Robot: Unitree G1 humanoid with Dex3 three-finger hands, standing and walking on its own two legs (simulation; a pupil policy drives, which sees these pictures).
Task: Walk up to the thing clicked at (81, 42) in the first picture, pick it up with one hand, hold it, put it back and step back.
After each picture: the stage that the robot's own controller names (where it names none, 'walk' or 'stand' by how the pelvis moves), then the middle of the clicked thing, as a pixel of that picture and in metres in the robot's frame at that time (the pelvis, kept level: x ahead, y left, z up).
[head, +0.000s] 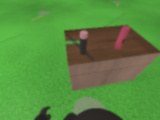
stand; (83, 44) +0.69 +0.10 +0.01
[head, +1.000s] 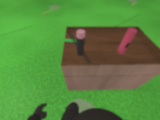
rise first; (80, 44) +0.62 +0.14 +0.03
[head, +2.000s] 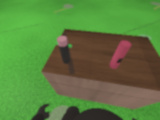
stand; (64, 51) +0.50 +0.24 +0.04
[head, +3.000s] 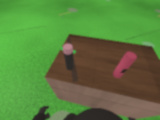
stand; (69, 58) +0.47 +0.20 +0.01
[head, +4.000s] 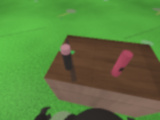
stand; (67, 58) +0.47 +0.22 +0.00
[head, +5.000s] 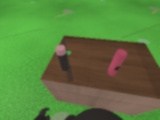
stand; (63, 59) +0.46 +0.25 +0.00
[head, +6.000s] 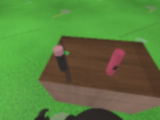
stand; (61, 59) +0.46 +0.26 +0.00
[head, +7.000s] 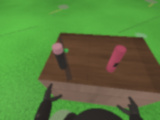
rise first; (60, 57) +0.46 +0.26 +0.01
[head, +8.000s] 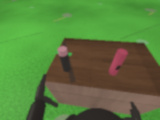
go down; (64, 60) +0.46 +0.25 +0.01
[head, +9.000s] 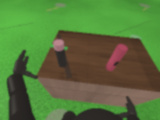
go down; (60, 55) +0.48 +0.23 +0.02
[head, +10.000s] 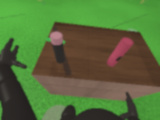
go down; (58, 49) +0.47 +0.23 +0.05
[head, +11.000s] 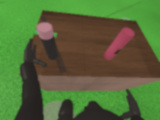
close in; (49, 44) +0.47 +0.24 +0.08
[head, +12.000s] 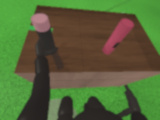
close; (46, 38) +0.49 +0.23 +0.10
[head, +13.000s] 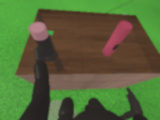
lift; (45, 45) +0.45 +0.24 +0.10
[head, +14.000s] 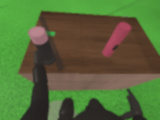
lift; (45, 49) +0.43 +0.25 +0.10
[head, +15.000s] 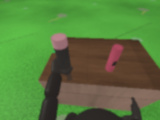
lift; (63, 57) +0.33 +0.17 +0.20
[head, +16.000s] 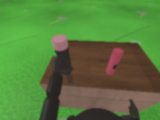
hold; (63, 57) +0.33 +0.17 +0.19
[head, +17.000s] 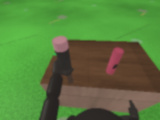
hold; (64, 58) +0.33 +0.17 +0.18
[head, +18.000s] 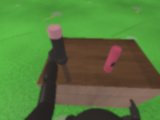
crouch; (59, 47) +0.40 +0.20 +0.20
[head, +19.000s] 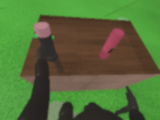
lower; (47, 45) +0.47 +0.24 +0.09
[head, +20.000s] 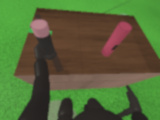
lower; (46, 43) +0.47 +0.23 +0.10
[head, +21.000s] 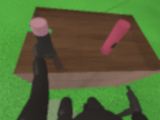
lower; (45, 42) +0.47 +0.24 +0.10
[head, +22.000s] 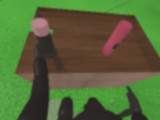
lower; (46, 42) +0.47 +0.24 +0.10
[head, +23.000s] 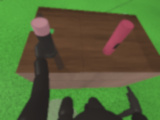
loosen; (46, 42) +0.47 +0.24 +0.10
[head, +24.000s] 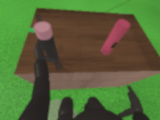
withdraw; (49, 45) +0.46 +0.22 +0.10
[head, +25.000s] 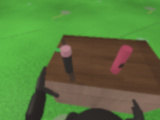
sink last; (67, 61) +0.42 +0.20 +0.04
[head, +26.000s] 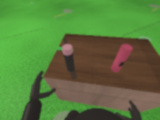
stand; (69, 59) +0.44 +0.21 +0.03
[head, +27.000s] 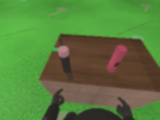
stand; (65, 61) +0.43 +0.21 +0.02
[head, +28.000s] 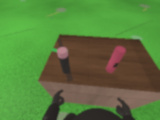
stand; (64, 62) +0.43 +0.22 +0.01
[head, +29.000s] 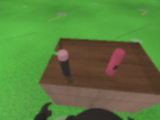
walk; (64, 64) +0.42 +0.21 +0.01
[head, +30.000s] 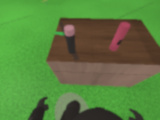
walk; (70, 41) +0.58 +0.18 +0.03
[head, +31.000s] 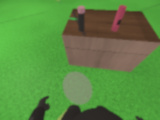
walk; (81, 19) +0.94 +0.16 +0.03
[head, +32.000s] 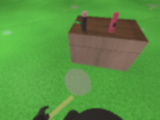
stand; (84, 22) +1.16 +0.16 +0.02
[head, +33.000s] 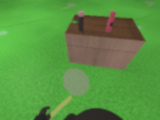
stand; (81, 21) +1.14 +0.17 +0.00
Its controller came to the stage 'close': yes
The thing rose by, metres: 0.22
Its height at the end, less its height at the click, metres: +0.00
